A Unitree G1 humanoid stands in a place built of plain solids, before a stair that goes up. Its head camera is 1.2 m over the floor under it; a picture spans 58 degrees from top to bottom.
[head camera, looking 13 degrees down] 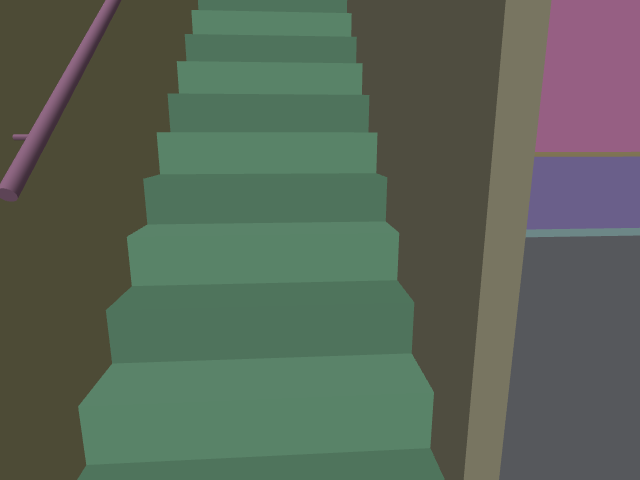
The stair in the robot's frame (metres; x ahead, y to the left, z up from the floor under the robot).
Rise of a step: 0.21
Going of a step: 0.26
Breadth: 1.10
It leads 4 degrees to the left of straight ahead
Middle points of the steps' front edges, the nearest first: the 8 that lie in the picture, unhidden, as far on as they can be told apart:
1.20 0.18 0.41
1.46 0.20 0.62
1.72 0.22 0.83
1.98 0.24 1.03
2.24 0.26 1.24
2.49 0.27 1.45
2.75 0.29 1.65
3.01 0.31 1.86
